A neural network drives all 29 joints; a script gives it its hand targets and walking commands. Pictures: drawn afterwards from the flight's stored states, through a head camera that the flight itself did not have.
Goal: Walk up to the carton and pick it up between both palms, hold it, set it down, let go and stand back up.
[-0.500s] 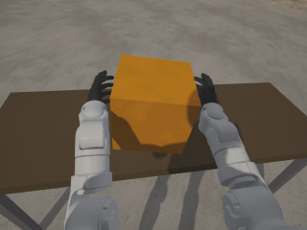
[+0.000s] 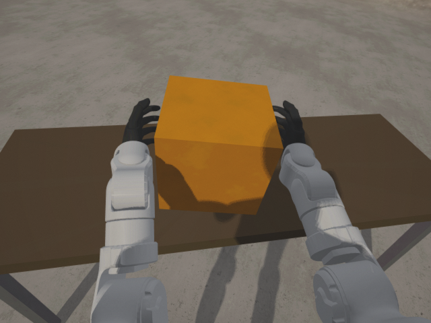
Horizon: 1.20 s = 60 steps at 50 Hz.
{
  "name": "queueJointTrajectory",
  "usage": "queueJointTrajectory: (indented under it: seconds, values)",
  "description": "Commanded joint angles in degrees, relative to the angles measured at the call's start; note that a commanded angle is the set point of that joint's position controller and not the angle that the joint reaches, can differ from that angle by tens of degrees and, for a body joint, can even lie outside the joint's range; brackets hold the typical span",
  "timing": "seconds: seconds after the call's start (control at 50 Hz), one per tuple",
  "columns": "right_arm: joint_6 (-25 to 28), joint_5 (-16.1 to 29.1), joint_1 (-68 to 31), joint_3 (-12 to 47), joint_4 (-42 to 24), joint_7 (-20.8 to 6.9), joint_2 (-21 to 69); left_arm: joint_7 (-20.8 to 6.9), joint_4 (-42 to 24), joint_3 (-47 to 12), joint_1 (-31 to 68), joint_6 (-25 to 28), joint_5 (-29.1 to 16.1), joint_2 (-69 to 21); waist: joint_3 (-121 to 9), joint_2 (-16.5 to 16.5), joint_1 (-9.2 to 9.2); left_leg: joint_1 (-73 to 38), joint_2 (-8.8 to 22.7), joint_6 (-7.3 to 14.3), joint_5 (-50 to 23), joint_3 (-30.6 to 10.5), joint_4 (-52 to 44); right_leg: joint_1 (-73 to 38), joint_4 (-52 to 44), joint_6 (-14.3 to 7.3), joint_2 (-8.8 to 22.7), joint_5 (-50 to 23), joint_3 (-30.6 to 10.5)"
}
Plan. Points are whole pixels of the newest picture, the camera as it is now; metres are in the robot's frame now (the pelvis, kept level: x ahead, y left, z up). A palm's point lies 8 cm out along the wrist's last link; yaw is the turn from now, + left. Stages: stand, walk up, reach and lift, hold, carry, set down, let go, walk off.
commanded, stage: hold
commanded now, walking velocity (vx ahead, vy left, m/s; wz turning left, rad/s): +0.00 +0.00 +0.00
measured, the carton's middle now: (213, 146) +0.39 +0.01 +0.14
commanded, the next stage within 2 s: none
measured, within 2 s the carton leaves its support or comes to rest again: neither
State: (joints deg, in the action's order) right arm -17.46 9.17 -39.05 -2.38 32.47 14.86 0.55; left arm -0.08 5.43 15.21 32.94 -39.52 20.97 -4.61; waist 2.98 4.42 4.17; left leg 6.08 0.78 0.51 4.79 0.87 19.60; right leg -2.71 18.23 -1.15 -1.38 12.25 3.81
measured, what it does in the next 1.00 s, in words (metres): stands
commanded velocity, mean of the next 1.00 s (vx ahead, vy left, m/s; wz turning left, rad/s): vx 0.00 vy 0.00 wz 0.00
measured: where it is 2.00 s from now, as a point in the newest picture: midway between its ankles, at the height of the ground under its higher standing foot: outside the picture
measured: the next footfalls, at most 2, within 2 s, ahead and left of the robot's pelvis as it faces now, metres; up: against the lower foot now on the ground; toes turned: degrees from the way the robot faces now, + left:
none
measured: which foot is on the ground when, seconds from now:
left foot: down 0.00-1.00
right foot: down 0.00-1.00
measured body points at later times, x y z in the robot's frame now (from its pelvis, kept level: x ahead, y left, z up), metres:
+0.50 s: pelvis +0.00 +0.00 +0.00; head -0.04 +0.03 +0.45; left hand +0.37 +0.15 +0.18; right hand +0.38 -0.14 +0.17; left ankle +0.08 +0.11 -0.75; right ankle -0.01 -0.10 -0.75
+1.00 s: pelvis +0.00 +0.00 +0.00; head -0.04 +0.03 +0.45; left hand +0.37 +0.15 +0.18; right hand +0.38 -0.14 +0.17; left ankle +0.08 +0.11 -0.75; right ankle -0.01 -0.10 -0.75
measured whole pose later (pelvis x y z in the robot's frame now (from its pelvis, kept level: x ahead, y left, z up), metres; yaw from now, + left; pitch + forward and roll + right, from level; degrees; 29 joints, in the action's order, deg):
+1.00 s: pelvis +0.00 +0.00 +0.00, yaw +0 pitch -9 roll -1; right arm -17.3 8.8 -38.6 -2.1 31.9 15.0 0.6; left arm -0.3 5.0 15.3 32.6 -39.6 21.1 -4.8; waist 3.7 4.3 4.5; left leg 5.8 0.8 0.4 4.8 0.8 19.6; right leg -2.9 18.4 -1.2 -1.4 12.4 3.9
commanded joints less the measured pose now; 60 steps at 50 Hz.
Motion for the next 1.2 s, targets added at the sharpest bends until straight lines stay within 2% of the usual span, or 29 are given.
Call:
queueJointTrajectory:
  seconds: [0.0, 0.04, 0.1, 0.12, 0.2, 0.24, 0.3, 0.32, 0.36, 0.38, 0.42, 0.44, 0.46, 0.5, 0.58, 0.62, 0.68, 0.7, 0.72, 0.76, 0.82, 0.86, 0.9, 0.94, 0.96, 1.02, 1.06, 1.08, 1.18]
  values:
    - [6.1, 3.6, -46.9, 21.8, -22.5, -6.5, 32.5, -7.7, -5.8, -31.3, 39.8, 3.7, -11.1, -32.5, -27.4, -6.2, 1.19, -22.0, -1.4, -0.7, -9.5, -0.2, 0.9, 8.3, -4.8, 3.9, -1.2, -9.8, 0.8]
    - [5.5, 3.8, -44.9, 21.5, -20.6, -6.5, 32.6, -7.6, -6.2, -30.8, 39.6, 3.7, -10.6, -31.9, -26.3, -6.7, 1.49, -21.9, -1.3, -0.6, -9.2, -0.4, 0.9, 8.2, -4.8, 4.0, -0.8, -10.2, 0.5]
    - [5.3, 3.0, -44.8, 20.4, -19.4, -6.7, 31.9, -7.8, -5.0, -29.8, 39.9, 3.3, -9.9, -31.3, -23.9, -6.6, 1.24, -20.7, -1.2, -0.5, -5.8, -0.2, -0.3, 9.5, -5.3, 3.7, -0.8, -6.6, 0.9]
    - [5.8, 3.3, -45.2, 21.3, -21.5, -6.6, 32.4, -7.9, -5.4, -30.3, 38.9, 3.4, -10.2, -32.2, -26.6, -6.4, 1.03, -21.1, -1.3, -0.5, -7.1, -0.2, 0.3, 8.2, -4.9, 3.8, -0.8, -7.9, 0.7]
    - [5.8, 3.8, -45.0, 21.7, -21.4, -6.5, 32.6, -7.8, -7.3, -31.0, 39.6, 3.5, -10.6, -31.9, -26.8, -6.9, 1.36, -22.0, -1.3, -0.8, -10.1, -0.3, 1.1, 8.2, -4.7, 3.9, -1.0, -10.5, 0.6]
    - [6.1, 4.9, -45.8, 22.7, -23.9, -6.4, 32.9, -7.5, -8.9, -32.7, 39.9, 3.6, -11.5, -32.3, -29.0, -7.6, 1.61, -22.9, -1.2, -1.3, -12.3, -0.8, 1.8, 7.9, -4.1, 3.9, -1.1, -12.1, 0.9]
    - [5.9, 4.4, -45.0, 22.4, -22.7, -6.6, 31.9, -7.2, -6.8, -31.6, 38.2, 3.5, -10.6, -32.1, -26.5, -7.2, 0.92, -22.0, -1.2, -1.2, -10.6, -0.7, 1.2, 9.1, -4.6, 3.8, -1.2, -9.8, 1.2]
    - [5.7, 4.2, -45.0, 22.3, -22.1, -6.5, 32.0, -7.4, -6.0, -30.7, 37.8, 3.4, -10.5, -31.4, -25.6, -6.3, 0.67, -21.1, -1.3, -0.6, -8.3, -0.5, 0.7, 8.4, -4.9, 4.0, -1.0, -8.5, 0.9]
    - [5.4, 3.2, -44.1, 21.2, -20.2, -6.8, 31.4, -7.5, -5.4, -29.9, 37.8, 3.0, -9.3, -30.8, -24.1, -6.9, 0.58, -20.2, -1.3, -0.6, -6.0, -0.1, -0.5, 8.5, -5.1, 3.7, -0.9, -6.0, 0.9]
    - [5.8, 3.4, -45.3, 21.3, -20.8, -6.8, 32.1, -7.6, -5.7, -29.6, 38.4, 3.0, -9.3, -30.7, -24.4, -6.3, 0.24, -19.9, -1.3, -0.3, -6.1, 0.2, -0.4, 8.1, -5.0, 3.6, -0.8, -6.7, 0.8]
    - [6.1, 4.3, -45.1, 22.5, -22.8, -6.6, 32.3, -7.6, -6.8, -31.0, 38.1, 3.3, -10.5, -31.5, -27.3, -6.8, 0.97, -21.5, -1.6, -0.4, -9.6, -0.2, 0.7, 6.9, -4.5, 4.0, -0.8, -11.1, 0.8]
    - [6.2, 4.4, -46.1, 22.7, -23.8, -6.4, 32.9, -7.6, -7.9, -31.3, 38.9, 3.6, -10.8, -31.7, -28.6, -5.7, 1.20, -21.8, -1.2, -0.4, -10.8, -0.4, 0.9, 6.8, -4.1, 4.0, -1.1, -12.3, 0.9]
    - [6.2, 4.7, -45.6, 23.2, -24.3, -6.4, 33.1, -7.6, -7.7, -31.8, 38.7, 3.6, -11.2, -32.2, -28.6, -6.2, 0.99, -22.0, -1.2, -0.6, -11.3, -0.4, 1.3, 6.6, -4.2, 4.0, -1.2, -12.3, 0.7]
    - [5.7, 4.3, -45.3, 22.9, -22.7, -6.2, 32.9, -7.5, -7.4, -31.4, 39.1, 3.7, -11.1, -31.6, -26.7, -5.4, 1.21, -21.9, -1.3, -0.8, -11.3, -0.5, 1.2, 7.5, -4.5, 4.1, -1.2, -12.7, 0.7]
    - [5.3, 3.5, -44.1, 22.0, -21.9, -6.0, 32.2, -8.1, -5.7, -30.1, 38.2, 3.2, -10.1, -31.1, -24.8, -5.5, 1.15, -20.3, -1.6, -0.3, -6.9, -0.2, 0.0, 7.5, -4.8, 4.5, -0.4, -10.0, 0.3]
    - [5.6, 4.0, -44.2, 22.5, -23.1, -6.2, 32.4, -7.9, -7.7, -31.1, 37.9, 3.4, -10.8, -31.8, -26.4, -6.3, 0.82, -21.1, -1.4, -0.6, -9.3, -0.4, 0.5, 7.2, -4.3, 4.1, -0.9, -11.0, 0.7]
    - [5.0, 3.3, -43.4, 20.8, -19.5, -6.4, 31.9, -7.8, -7.0, -30.4, 39.7, 3.2, -10.2, -31.2, -24.4, -7.4, 1.62, -21.4, -1.1, -1.0, -7.9, -0.4, 0.2, 9.3, -5.0, 3.7, -1.0, -8.1, 1.0]
    - [5.3, 3.4, -44.4, 21.0, -20.6, -6.4, 32.1, -7.9, -6.1, -30.6, 39.9, 3.1, -10.2, -31.4, -24.2, -6.8, 1.47, -21.2, -1.1, -0.8, -7.4, -0.4, 0.2, 9.8, -5.0, 3.8, -0.7, -7.9, 1.1]
    - [5.6, 3.6, -43.7, 21.1, -21.6, -6.5, 32.4, -7.9, -7.8, -31.7, 39.8, 3.4, -10.8, -31.9, -26.3, -7.6, 1.46, -21.2, -1.2, -1.0, -8.5, -0.4, 0.7, 8.5, -4.6, 3.6, -0.9, -8.7, 0.9]
    - [5.8, 3.7, -44.3, 21.7, -22.4, -6.4, 32.3, -7.7, -8.3, -31.4, 39.2, 3.4, -10.8, -32.2, -27.0, -7.0, 1.49, -21.8, -1.1, -0.9, -10.4, -0.4, 1.0, 8.1, -4.2, 3.8, -0.9, -11.3, 0.9]
    - [5.7, 2.9, -45.0, 21.1, -20.9, -6.6, 32.3, -7.9, -6.4, -31.0, 40.1, 3.4, -10.3, -32.0, -25.7, -6.8, 1.48, -21.1, -1.2, -0.8, -7.0, -0.4, 0.4, 8.7, -4.8, 3.7, -0.9, -7.7, 1.1]
    - [5.9, 3.3, -45.1, 21.8, -22.0, -6.5, 32.7, -8.0, -6.2, -30.5, 39.1, 3.4, -10.4, -31.4, -26.9, -6.1, 1.26, -20.5, -1.4, -0.5, -7.3, -0.4, 0.4, 7.1, -4.6, 3.9, -0.7, -9.4, 0.9]
    - [5.8, 2.9, -45.6, 21.6, -20.3, -6.7, 32.4, -8.0, -5.0, -29.1, 40.0, 3.6, -9.7, -30.9, -25.1, -6.0, 0.59, -19.9, -1.4, -0.1, -5.3, 0.2, -0.3, 8.2, -4.6, 4.3, -0.6, -7.6, 0.9]
    - [6.6, 3.2, -47.0, 22.3, -22.6, -6.7, 33.4, -7.8, -6.4, -30.4, 40.4, 4.0, -10.7, -31.3, -27.9, -5.7, 0.68, -21.1, -1.3, -0.4, -7.0, 0.2, 0.3, 7.7, -4.5, 4.1, -0.9, -9.1, 0.9]
    - [6.4, 3.5, -46.7, 22.3, -22.1, -6.6, 33.3, -7.7, -6.8, -30.7, 40.8, 4.1, -11.0, -31.8, -27.6, -5.5, 0.86, -21.1, -1.4, -0.3, -8.6, -0.2, 0.6, 7.8, -4.5, 4.2, -0.8, -10.9, 0.8]
    - [6.0, 3.0, -46.7, 21.7, -21.5, -6.4, 32.6, -7.9, -4.0, -30.2, 39.9, 3.7, -10.4, -31.5, -26.4, -6.3, 1.13, -21.0, -1.2, -0.4, -7.1, -0.5, 0.3, 7.9, -4.9, 4.0, -0.6, -9.2, 0.6]
    - [5.9, 3.3, -45.4, 21.9, -20.7, -6.6, 33.6, -7.6, -7.2, -30.3, 41.0, 4.2, -10.2, -31.6, -27.2, -6.5, 0.72, -21.4, -1.2, -0.3, -8.6, -0.4, 0.5, 8.5, -4.4, 3.9, -0.8, -10.3, 0.9]
    - [5.9, 3.8, -46.1, 22.5, -21.4, -6.5, 33.4, -7.6, -5.6, -29.8, 40.2, 3.8, -9.9, -31.3, -26.1, -6.1, 0.24, -20.6, -1.5, -0.2, -8.8, -0.2, 0.7, 7.8, -4.4, 4.4, -0.5, -11.2, 0.6]
    - [5.5, 3.4, -44.1, 21.6, -20.0, -6.5, 32.4, -7.9, -5.9, -29.6, 39.3, 3.4, -10.1, -31.0, -25.4, -6.4, 1.04, -21.2, -1.4, -0.6, -9.3, -0.3, 0.6, 7.5, -4.6, 4.2, -1.0, -11.0, 0.8]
